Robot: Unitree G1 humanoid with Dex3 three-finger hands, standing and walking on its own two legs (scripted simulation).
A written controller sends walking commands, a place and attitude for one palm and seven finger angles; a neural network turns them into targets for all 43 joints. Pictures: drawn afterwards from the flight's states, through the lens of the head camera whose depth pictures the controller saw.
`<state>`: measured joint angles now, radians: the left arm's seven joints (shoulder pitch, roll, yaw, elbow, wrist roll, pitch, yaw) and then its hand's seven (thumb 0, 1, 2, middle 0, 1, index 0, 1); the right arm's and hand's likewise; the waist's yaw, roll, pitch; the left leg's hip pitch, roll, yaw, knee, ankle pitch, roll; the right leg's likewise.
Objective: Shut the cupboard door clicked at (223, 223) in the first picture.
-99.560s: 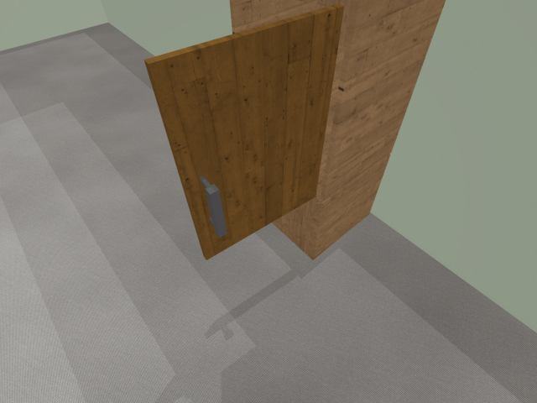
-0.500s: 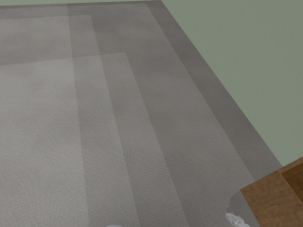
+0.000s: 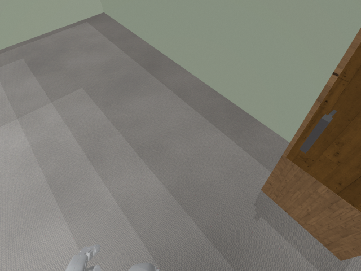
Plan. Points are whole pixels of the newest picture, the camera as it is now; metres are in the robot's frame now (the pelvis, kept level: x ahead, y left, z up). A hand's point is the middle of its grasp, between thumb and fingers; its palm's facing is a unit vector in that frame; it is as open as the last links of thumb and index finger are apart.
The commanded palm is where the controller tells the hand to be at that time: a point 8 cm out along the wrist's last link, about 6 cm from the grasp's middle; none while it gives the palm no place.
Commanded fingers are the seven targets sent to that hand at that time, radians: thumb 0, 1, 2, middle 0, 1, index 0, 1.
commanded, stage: turn to face it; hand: left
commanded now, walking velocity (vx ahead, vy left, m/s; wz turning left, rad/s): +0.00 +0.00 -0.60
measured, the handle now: (317, 131) +0.53 -0.42 -0.10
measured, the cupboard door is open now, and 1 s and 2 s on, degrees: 1 1 1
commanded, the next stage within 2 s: take the last steps up to it in 1.30 s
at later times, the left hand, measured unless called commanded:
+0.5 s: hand (98, 269) +0.15 +0.23 -0.17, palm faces -0.21 -0.95 -0.21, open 7.4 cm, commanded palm none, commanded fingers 0.00 0.90 0.90 -0.20 -0.30 -0.20 -0.30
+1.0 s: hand (150, 230) +0.24 +0.10 -0.14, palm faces -0.54 -0.80 -0.26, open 7.3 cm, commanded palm none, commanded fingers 0.00 0.90 0.90 -0.20 -0.30 -0.20 -0.30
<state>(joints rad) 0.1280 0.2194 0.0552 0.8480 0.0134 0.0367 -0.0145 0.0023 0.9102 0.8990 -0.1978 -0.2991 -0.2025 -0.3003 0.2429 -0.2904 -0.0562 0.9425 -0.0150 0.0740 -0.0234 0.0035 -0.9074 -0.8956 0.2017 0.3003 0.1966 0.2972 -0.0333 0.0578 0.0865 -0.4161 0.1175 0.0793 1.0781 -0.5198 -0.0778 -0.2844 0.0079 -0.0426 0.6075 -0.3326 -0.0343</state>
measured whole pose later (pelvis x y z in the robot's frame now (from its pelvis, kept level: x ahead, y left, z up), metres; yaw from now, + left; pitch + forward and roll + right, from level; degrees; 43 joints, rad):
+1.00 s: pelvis +0.04 -0.02 +0.01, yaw -34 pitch +2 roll +1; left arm 0.17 0.22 0.05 0.88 0.02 0.04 0.00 0.00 0.91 0.90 -0.20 -0.30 -0.21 -0.30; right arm 0.18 -0.27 -0.04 0.90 -0.01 0.06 -0.01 0.00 -0.91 -0.90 0.20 0.30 0.19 0.30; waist -0.02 0.01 0.07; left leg -0.48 0.08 0.03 0.97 -0.41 -0.10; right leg -0.26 0.02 0.04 0.50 -0.26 -0.03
